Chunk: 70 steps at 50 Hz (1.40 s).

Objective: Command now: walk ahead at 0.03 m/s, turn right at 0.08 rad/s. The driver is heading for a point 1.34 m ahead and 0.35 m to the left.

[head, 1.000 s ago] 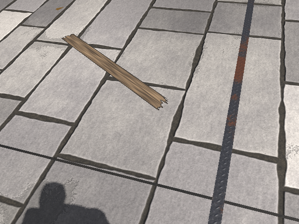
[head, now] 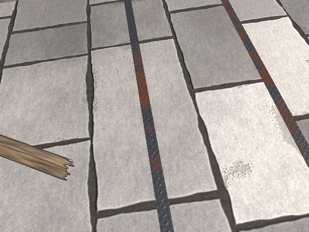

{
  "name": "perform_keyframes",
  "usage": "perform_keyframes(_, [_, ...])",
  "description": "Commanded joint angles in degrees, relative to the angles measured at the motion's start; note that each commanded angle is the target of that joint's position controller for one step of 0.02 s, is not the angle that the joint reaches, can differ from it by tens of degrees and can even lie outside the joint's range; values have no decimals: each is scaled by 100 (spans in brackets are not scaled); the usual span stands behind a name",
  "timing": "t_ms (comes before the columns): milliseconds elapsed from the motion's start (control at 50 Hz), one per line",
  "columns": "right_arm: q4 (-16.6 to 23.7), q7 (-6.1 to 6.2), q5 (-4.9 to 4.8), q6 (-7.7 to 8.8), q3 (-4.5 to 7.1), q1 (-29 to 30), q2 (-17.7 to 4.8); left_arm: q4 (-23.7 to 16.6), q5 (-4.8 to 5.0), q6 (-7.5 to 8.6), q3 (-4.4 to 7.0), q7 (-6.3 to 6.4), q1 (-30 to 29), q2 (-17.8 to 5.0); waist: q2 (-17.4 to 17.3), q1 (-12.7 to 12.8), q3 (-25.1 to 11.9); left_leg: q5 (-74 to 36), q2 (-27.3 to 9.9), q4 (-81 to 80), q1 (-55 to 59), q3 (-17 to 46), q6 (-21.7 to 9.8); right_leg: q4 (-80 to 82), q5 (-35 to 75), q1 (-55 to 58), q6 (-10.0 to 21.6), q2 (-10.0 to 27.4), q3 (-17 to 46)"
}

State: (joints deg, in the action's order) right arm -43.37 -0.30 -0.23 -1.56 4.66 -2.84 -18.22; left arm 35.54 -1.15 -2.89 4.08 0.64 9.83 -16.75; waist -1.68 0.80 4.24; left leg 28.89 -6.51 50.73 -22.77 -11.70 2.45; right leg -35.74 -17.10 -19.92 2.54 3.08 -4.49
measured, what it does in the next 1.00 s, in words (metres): walks ahead, turning left: left foot, then right foot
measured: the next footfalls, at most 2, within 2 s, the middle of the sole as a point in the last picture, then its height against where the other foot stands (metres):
left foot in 0.42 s outside the picture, level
right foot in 0.94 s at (151, 217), level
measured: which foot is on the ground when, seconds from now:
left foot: up 0.00-0.40, down 0.42-0.96, up 0.98-1.00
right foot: down 0.00-0.42, up 0.44-0.92, down 0.94-1.00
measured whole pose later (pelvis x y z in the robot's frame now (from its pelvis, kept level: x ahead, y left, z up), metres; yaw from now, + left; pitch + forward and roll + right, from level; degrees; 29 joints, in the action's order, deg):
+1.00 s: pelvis +0.35 +0.12 -0.03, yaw +17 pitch +3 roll -1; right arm -48.4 -0.2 2.3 4.1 2.6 -21.8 -16.3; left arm 42.4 -1.4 1.6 3.8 -3.4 10.4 -17.9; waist -2.0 0.4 0.5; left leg 22.2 -0.8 56.1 -1.4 -0.7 -1.7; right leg -40.6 -12.5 -31.0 8.3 -5.9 -4.7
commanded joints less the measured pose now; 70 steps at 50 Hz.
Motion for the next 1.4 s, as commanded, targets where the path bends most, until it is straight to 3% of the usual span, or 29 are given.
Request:
perform_keyframes(20, [174,7,-170,31,37,43,-210,-109,-74,344,102,25,247,-591,822,94,-1370,423,86,1281,-1202,1213,53,1238,3907,1896,1247,1515,1357])
perform_keyframes(100, [-1,52,-147,-40,157,-169,-510,-49,-67,328,139,224,-312,-706,984,-81,-980,-548,376,1010,-937,1140,235,1340,3752,1519,1002,1397,506])
perform_keyframes(200, [271,-34,-140,-183,76,70,-242,9,-71,193,193,370,-307,-716,915,158,-780,-617,102,369,-992,915,295,1506,2699,1562,1070,1731,289])
perform_keyframes(320, [559,-191,-138,-264,130,-126,-237,94,55,186,289,259,-563,-816,932,47,-806,-520,135,-373,-516,493,-25,1231,3052,1586,878,1971,-155])
perform_keyframes(400, [450,-133,-210,-288,303,-1007,-359,296,284,176,330,116,-500,-737,574,-404,-1221,-1373,645,-1952,1132,261,-643,-86,2187,1143,173,1622,-781])
perform_keyframes(420, [225,-33,-265,-219,525,-1850,-897,207,223,213,270,81,-667,-471,-425,-707,-1321,-1471,146,-2457,2300,1494,-1202,-1667,252,-136,-160,1052,-1080])
perform_keyframes(440, [268,-56,-168,-19,671,-2236,-1760,-367,54,346,128,100,-1319,-90,-1851,-734,-1183,319,-1200,-3454,3174,5186,-2501,-3343,-2329,-2811,-587,-218,-467])
perform_keyframes(460, [281,-139,-72,237,536,-2382,-1410,-409,220,545,183,17,-1777,-401,-871,-1021,-1188,2273,-1647,-4214,3315,6073,-2750,-3912,-2117,-3611,-440,-269,904])
perform_keyframes(480, [292,-97,-81,388,415,-2072,-1105,-451,385,726,217,-87,-1941,-523,-768,-855,-608,2668,-1573,-4351,3064,5695,-2488,-3820,-1551,-3980,-238,-68,1058])
perform_keyframes(540, [530,77,-183,450,200,-1244,-642,-58,105,976,352,-89,-1334,-748,-274,-194,-316,1051,-784,-4155,1976,4110,-1812,-2550,28,-2904,-211,144,1026])
perform_keyframes(600, [583,207,-106,489,177,-1471,-627,73,111,991,267,-134,-1220,-409,-224,-191,-417,-97,-401,-4157,1840,3296,-1665,-1608,1122,-2401,-484,-78,741])
perform_keyframes(620, [312,32,183,436,258,-1720,-932,370,-446,600,30,-335,-643,-24,-586,-207,-395,-370,56,-4222,1635,2728,-1438,-1588,1232,-2088,-588,-62,301])
perform_keyframes(700, [226,-191,123,527,130,-2179,-528,231,-126,335,52,-454,-1182,-330,-793,-598,49,-482,-178,-4648,1710,2537,-1334,-797,1621,-2112,-658,102,97])
perform_keyframes(840, [-97,58,275,685,129,-2387,-740,-50,-70,436,19,-620,-1587,-498,-445,-621,583,-1667,-914,-4905,3239,1576,-1166,-256,1201,-2838,104,-9,296])
perform_keyframes(880, [-128,71,305,698,84,-2057,-739,-18,-55,418,-22,-568,-1153,-450,-470,-288,324,-4444,-776,-4338,3106,909,-984,-65,753,-1847,485,-306,-173])
perform_keyframes(920, [-167,102,349,652,95,-2005,-934,320,-23,409,60,-438,233,-600,-706,352,-668,-8405,-764,-2313,3010,489,-903,-460,94,-77,820,-982,-609])
perform_keyframes(940, [-95,142,313,605,95,-1784,-1007,715,-58,451,173,-375,1631,-834,-444,1049,-1290,-8351,-574,-457,2174,319,-782,-96,10,1581,982,-1124,-384])
perform_keyframes(960, [158,89,162,663,-39,-1926,-647,874,-114,457,412,-286,2388,-1566,752,1136,-1861,-6221,16,1854,208,312,-553,523,-2008,3279,1457,-72,1787])
perform_keyframes(980, [348,-41,206,806,-139,-1696,-261,900,8,452,434,-324,2053,-1736,2021,621,-1990,-899,1246,3394,-1622,1088,-369,2026,-3304,3843,1938,987,5261])
perform_keyframes(1000, [551,-45,259,885,-173,-1132,-474,791,53,471,416,-357,1512,-1582,1288,600,-1371,-1056,993,3840,-2468,1831,-496,2222,-2407,3681,1921,1019,5554])
perform_keyframes(1040, [616,-50,296,996,-263,-894,-475,887,52,526,341,-242,1464,-1190,-2,315,-738,-1519,331,2916,-2088,1841,-548,2186,-1075,2355,1617,781,4142])
perform_keyframes(1060, [691,-41,392,918,-295,-804,-403,953,60,550,246,-200,1270,-948,-107,58,-420,-1458,168,2484,-1791,1807,-457,2279,-637,1659,1434,451,3567])
perform_keyframes(1120, [752,-92,514,589,-392,-854,-300,909,111,684,157,-163,1204,-834,206,-210,-46,-1175,5,1749,-1665,1588,-153,2527,-329,717,1578,47,2993])
perform_keyframes(1200, [1300,-216,359,569,-538,563,-168,878,119,754,217,-140,1365,-975,280,151,465,-2534,157,-477,-1292,1111,120,2970,876,-13,1396,-310,2605])
perform_keyframes(1300, [1410,-168,234,627,-511,795,-288,1001,219,774,320,-94,1573,-1232,434,343,-114,-3503,590,-1975,-142,1133,-119,2385,3558,1090,937,-115,2688])
perform_keyframes(1340, [1107,-53,228,644,-341,-164,-654,1059,152,799,347,-60,1520,-1454,430,-88,-893,-2836,920,-2002,1029,1041,-281,1262,5433,1695,691,-66,2592])
perform_keyframes(1360, [824,45,198,655,-220,-1180,-854,1122,45,818,348,-77,1406,-1563,459,-669,-1406,-2504,911,-1941,1928,892,-403,105,5871,1741,603,-40,2426])
perform_keyframes(1380, [472,182,212,653,-85,-2425,-1067,1127,-61,863,294,-75,1155,-1362,431,-1312,-1810,-1989,538,-1750,3106,1052,-536,-1414,5334,1113,538,-227,2158])
perform_keyframes(1400, [270,277,386,671,55,-3341,-1475,970,-48,913,101,-65,1194,-576,-693,-1401,-2332,303,-601,-1878,4218,2770,-882,-3799,2285,-119,451,-778,1704])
